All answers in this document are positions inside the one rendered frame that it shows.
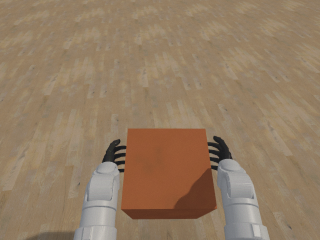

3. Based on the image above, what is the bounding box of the robot left forearm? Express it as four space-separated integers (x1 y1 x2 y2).
73 161 120 240

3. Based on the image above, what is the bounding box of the carton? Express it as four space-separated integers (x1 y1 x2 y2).
121 128 217 220

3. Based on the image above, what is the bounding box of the right robot hand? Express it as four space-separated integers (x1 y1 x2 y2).
207 136 233 171

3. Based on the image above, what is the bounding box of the left robot hand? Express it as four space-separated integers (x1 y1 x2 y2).
102 139 127 173

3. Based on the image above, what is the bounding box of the robot right forearm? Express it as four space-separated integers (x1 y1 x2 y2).
217 159 270 240

